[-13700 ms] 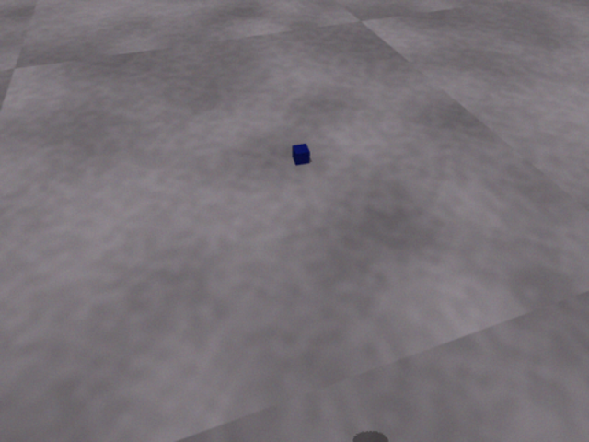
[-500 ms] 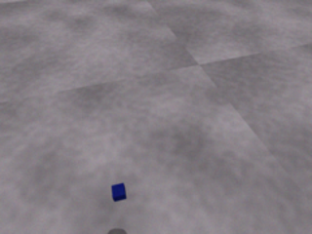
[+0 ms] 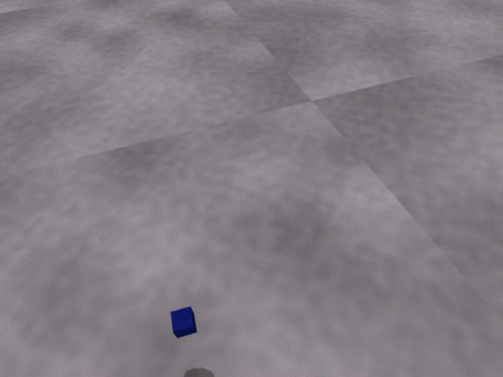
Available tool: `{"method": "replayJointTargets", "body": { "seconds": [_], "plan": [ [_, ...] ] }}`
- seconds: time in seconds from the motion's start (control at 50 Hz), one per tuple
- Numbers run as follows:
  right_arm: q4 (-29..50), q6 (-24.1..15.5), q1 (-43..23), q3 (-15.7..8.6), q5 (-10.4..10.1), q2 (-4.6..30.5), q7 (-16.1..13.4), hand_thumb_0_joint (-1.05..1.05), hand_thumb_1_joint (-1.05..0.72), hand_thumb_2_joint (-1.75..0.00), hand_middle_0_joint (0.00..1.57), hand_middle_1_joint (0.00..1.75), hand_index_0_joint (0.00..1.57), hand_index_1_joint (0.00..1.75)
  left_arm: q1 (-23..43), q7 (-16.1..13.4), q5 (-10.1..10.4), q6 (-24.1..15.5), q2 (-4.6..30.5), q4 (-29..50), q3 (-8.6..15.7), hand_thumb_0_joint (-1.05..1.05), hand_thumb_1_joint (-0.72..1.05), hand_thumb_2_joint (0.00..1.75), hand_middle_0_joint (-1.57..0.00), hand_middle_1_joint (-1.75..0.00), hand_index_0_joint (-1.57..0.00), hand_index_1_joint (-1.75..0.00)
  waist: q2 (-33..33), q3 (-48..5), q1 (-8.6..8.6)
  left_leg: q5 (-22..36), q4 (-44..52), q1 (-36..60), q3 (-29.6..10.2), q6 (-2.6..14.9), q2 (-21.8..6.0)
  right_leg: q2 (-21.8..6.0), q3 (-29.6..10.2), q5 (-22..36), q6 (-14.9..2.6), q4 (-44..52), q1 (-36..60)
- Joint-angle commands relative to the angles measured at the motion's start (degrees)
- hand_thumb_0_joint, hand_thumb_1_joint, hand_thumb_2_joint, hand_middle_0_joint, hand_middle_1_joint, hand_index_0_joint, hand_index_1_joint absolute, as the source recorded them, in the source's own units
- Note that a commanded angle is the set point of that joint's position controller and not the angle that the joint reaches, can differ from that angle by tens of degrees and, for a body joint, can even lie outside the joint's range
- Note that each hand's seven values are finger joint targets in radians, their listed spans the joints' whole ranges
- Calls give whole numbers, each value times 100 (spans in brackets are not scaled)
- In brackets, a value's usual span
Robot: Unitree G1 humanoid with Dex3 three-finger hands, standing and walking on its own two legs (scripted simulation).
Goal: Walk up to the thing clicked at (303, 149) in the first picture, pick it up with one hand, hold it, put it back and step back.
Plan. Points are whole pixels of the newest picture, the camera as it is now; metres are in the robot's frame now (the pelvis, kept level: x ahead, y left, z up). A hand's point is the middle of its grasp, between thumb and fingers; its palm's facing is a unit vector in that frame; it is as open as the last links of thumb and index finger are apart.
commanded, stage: walk up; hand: left
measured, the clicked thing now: (183, 322) +0.45 +0.29 -0.73
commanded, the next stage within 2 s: stand in 1.96 s
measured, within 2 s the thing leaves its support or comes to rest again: neither
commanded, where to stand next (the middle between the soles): +0.07 +0.04 m, yaw +1 degrees
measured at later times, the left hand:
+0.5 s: hand out of the picture +0.16 +0.28 -0.15, palm faces +0.00 -0.94 -0.34, open 7.4 cm
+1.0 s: hand out of the picture +0.12 +0.30 -0.15, palm faces -0.01 -0.94 -0.35, open 7.4 cm
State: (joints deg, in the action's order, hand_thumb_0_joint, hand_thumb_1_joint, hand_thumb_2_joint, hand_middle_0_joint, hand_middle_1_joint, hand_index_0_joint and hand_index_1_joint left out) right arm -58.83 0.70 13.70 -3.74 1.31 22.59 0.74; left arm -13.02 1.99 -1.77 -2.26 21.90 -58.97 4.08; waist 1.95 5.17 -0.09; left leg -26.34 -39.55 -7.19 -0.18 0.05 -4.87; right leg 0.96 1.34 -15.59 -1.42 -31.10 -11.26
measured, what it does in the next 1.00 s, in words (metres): steps on the spot: left foot, then left foot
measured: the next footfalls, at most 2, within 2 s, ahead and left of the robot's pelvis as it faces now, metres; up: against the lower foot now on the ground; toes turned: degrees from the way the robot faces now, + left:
left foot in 0.30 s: +0.16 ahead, +0.14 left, +0.00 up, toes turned -1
left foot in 0.80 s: +0.08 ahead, +0.16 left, +0.00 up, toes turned -2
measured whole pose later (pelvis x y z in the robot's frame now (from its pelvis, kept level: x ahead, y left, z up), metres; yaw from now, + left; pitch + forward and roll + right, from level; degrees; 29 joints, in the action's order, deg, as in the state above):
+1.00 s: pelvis +0.03 +0.04 +0.00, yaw +0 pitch -4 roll +0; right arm -58.2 1.1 7.2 -1.1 -0.1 18.9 0.6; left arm -6.9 -0.1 -0.1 -0.5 21.6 -58.4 1.1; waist -1.0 6.8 -0.5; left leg -15.9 -30.5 -11.1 -2.7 -0.2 0.4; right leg -1.7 -1.5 -15.4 2.1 -29.1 -9.8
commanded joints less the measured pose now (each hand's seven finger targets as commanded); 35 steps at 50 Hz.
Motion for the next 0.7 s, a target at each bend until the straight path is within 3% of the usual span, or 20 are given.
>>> {"method": "replayJointTargets", "body": {
  "seconds": [0.0, 0.04, 0.06, 0.12, 0.16, 0.22, 0.26, 0.28, 0.3, 0.32, 0.34, 0.38, 0.46, 0.52, 0.54, 0.56, 0.58, 0.6, 0.62, 0.68],
  "plan": [
    [781, -112, -207, -178, -74, 998, -86, 0, -90, -90, 20, 30, 20, 30, -159, -195, 42, -97, 1784, 590, 392, 0, 90, 90, -20, -30, -20, -30, -815, 83, -200, -637, -2155, -1905, -564, 195, 352, -1957, -2636, 1197, -1237, 1667, 742],
    [710, -96, 100, -138, -136, 954, -51, 0, -90, -90, 20, 30, 20, 30, 27, -246, 148, -132, 1314, 749, 258, 0, 90, 90, -20, -30, -20, -30, -803, -113, 25, -100, -1979, -1953, -740, 154, 305, -1499, -1628, 2523, -962, 1487, 1045],
    [713, -87, 102, -108, -131, 897, -52, 0, -90, -90, 20, 30, 20, 30, -112, -262, 175, -147, 1228, 746, 210, 0, 90, 90, -20, -30, -20, -30, -749, -221, 5, 65, -1780, -1834, -719, 149, 358, -1386, -1333, 3272, -863, 1300, 1044],
    [820, -11, 5, -99, -97, 804, -62, 0, -90, -90, 20, 30, 20, 30, -158, -339, 150, -171, 1190, 875, 157, 0, 90, 90, -20, -30, -20, -30, -609, -329, -67, 322, -1210, -1615, -671, 17, 437, -1424, -942, 4387, -932, 996, 962],
    [821, -8, -84, -99, -84, 830, -70, 0, -90, -90, 20, 30, 20, 30, -64, -389, 117, -124, 1178, 934, 172, 0, 90, 90, -20, -30, -20, -30, -759, -430, -89, 508, -464, -1625, -477, -11, 323, -1453, -796, 4249, -990, 830, 1164],
    [768, -65, -154, -123, -45, 781, -93, 0, -90, -90, 20, 30, 20, 30, 88, -381, 177, -36, 1219, 994, 131, 0, 90, 90, -20, -30, -20, -30, -899, -508, -91, 1106, 520, -850, -156, 63, 355, -1293, -625, 4188, -773, 245, 706],
    [668, -119, 89, -189, -23, 832, -108, 0, -90, -90, 20, 30, 20, 30, 389, -374, 266, 35, 1247, 1063, 83, 0, 90, 90, -20, -30, -20, -30, -837, -606, 176, 2532, 1371, 67, -123, 212, 390, -1159, -542, 3619, -517, -253, 55],
    [684, -153, 79, -253, -13, 1079, -125, 0, -90, -90, 20, 30, 20, 30, 300, -377, 320, 62, 1077, 1061, 51, 0, 90, 90, -20, -30, -20, -30, -275, -701, 143, 4002, 1464, 395, -580, 347, 43, -798, -381, 2901, -231, -571, -205],
    [809, -159, -126, -320, -20, 1399, -137, 0, -90, -90, 20, 30, 20, 30, 140, -380, 392, 97, 954, 1066, 38, 0, 90, 90, -20, -30, -20, -30, 329, -918, 36, 4877, 1581, 520, -1491, 690, -706, -218, -213, 1727, 11, -1066, -381],
    [937, -167, -399, -287, -44, 1459, -145, 0, -90, -90, 20, 30, 20, 30, -52, -400, 414, 196, 903, 954, 19, 0, 90, 90, -20, -30, -20, -30, 595, -960, -71, 4368, 1764, 53, -2122, 1148, -1203, 109, -297, -601, 52, -1283, -212],
    [914, -147, -619, -293, -69, 1510, -148, 0, -90, -90, 20, 30, 20, 30, -123, -433, 364, 263, 1079, 782, 70, 0, 90, 90, -20, -30, -20, -30, 1031, -857, -69, 3994, 1753, -336, -2422, 1492, -1459, 27, -419, -1930, -13, -1648, 39],
    [898, -111, -732, -205, -39, 1236, -148, 0, -90, -90, 20, 30, 20, 30, 86, -389, 334, 270, 1007, 683, 54, 0, 90, 90, -20, -30, -20, -30, 993, -676, -59, 3555, 1822, -483, -1821, 1275, -1096, -8, -632, -2178, -69, -1559, -83],
    [930, -68, -876, -196, -43, 1157, -149, 0, -90, -90, 20, 30, 20, 30, -6, -367, 296, 217, 918, 537, 48, 0, 90, 90, -20, -30, -20, -30, 1007, -887, -85, 3832, 1410, -10, -1371, 987, -789, -9, -240, -1297, 37, -681, -301],
    [997, 45, -1020, -183, -148, 1052, -97, 0, -90, -90, 20, 30, 20, 30, -147, -414, 172, 108, 968, 361, 80, 0, 90, 90, -20, -30, -20, -30, 565, -1101, -199, 3786, 783, -114, -1010, 611, -526, -172, -325, 499, 19, 831, 355],
    [1030, 70, -978, -186, -191, 1002, -82, 0, -90, -90, 20, 30, 20, 30, 23, -425, 102, 79, 1167, 438, 130, 0, 90, 90, -20, -30, -20, -30, 184, -1012, -113, 3343, 587, -505, -827, 420, -267, -449, -746, 1107, -105, 751, 488],
    [1060, 74, -991, -149, -218, 862, -66, 0, -90, -90, 20, 30, 20, 30, 205, -431, 58, 50, 1356, 522, 166, 0, 90, 90, -20, -30, -20, -30, -269, -805, -56, 2696, 346, -960, -523, 177, 129, -1074, -1392, 1582, -389, 841, 457],
    [1028, 120, -1076, -164, -185, 816, -73, 0, -90, -90, 20, 30, 20, 30, 530, -412, 79, 59, 1622, 599, 190, 0, 90, 90, -20, -30, -20, -30, -730, -515, -14, 962, -3, -1030, -241, 66, 564, -1745, -1878, 1413, -866, 1095, -165],
    [1021, 175, -1033, -229, -129, 882, -72, 0, -90, -90, 20, 30, 20, 30, 812, -396, 38, 55, 1752, 721, 198, 0, 90, 90, -20, -30, -20, -30, -1067, -335, 60, -186, -634, -782, -324, 71, 579, -2150, -2199, 1481, -1264, 1127, -767],
    [996, 181, -917, -255, -88, 937, -50, 0, -90, -90, 20, 30, 20, 30, 907, -380, 11, 44, 1630, 822, 198, 0, 90, 90, -20, -30, -20, -30, -1094, -187, 107, -390, -862, -820, -490, 85, 543, -2096, -2131, 1735, -1292, 989, -798],
    [1045, 97, -1042, -183, -124, 785, -3, 0, -90, -90, 20, 30, 20, 30, 688, -393, 7, -13, 1354, 798, 169, 0, 90, 90, -20, -30, -20, -30, -1159, -241, -85, -354, -751, -1416, -619, 133, 658, -1706, -1439, 3077, -1047, 574, 120]
  ]
}}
